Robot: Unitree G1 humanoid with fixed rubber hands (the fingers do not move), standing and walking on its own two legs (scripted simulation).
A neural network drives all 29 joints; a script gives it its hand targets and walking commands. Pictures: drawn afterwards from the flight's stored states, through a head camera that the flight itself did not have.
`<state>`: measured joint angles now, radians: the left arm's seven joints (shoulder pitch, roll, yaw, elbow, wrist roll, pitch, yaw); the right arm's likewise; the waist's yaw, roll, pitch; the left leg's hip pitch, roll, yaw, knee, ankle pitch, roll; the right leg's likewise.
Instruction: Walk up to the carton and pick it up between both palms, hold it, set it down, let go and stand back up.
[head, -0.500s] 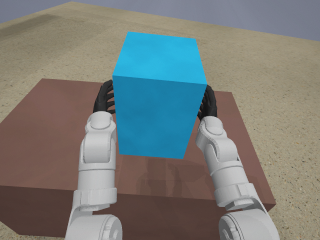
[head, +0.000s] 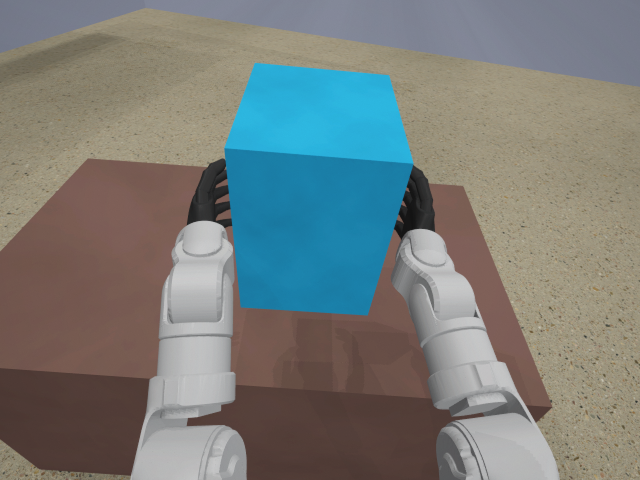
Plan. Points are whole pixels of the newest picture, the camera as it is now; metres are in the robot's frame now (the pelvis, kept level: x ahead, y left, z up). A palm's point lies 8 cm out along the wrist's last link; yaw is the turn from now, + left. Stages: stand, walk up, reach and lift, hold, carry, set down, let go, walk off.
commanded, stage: hold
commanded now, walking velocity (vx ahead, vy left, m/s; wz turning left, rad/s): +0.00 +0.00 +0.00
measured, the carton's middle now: (313, 193) +0.40 +0.01 +0.19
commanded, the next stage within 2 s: none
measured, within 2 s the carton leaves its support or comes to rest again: neither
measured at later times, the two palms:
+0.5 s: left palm (208, 225) +0.36 +0.13 +0.18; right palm (416, 230) +0.36 -0.12 +0.17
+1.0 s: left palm (207, 224) +0.36 +0.13 +0.18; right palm (413, 229) +0.36 -0.12 +0.17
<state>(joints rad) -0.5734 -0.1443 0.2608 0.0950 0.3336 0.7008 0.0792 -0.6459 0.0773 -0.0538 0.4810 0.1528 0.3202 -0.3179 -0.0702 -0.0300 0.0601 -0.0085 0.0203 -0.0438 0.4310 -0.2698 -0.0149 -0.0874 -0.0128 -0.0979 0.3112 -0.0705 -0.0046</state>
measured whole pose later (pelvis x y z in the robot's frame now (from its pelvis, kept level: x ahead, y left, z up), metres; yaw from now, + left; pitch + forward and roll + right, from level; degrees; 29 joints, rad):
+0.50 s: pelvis +0.00 +0.00 +0.00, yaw +1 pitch -9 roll -1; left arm -0.57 -0.13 0.26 0.11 0.32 0.69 0.07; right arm -0.64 0.09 -0.05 0.48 0.15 0.31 -0.33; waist -0.08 -0.03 0.06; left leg -0.01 0.02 -0.06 0.42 -0.26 -0.02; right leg -0.08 -0.01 -0.11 0.30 -0.07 -0.01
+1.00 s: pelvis +0.01 +0.00 +0.00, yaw +1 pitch -9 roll -1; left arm -0.56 -0.14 0.25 0.07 0.33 0.71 0.08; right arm -0.63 0.08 -0.04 0.47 0.16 0.31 -0.32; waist -0.08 -0.03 0.07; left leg 0.00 0.02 -0.05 0.42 -0.27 -0.02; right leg -0.07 -0.01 -0.11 0.29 -0.07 0.00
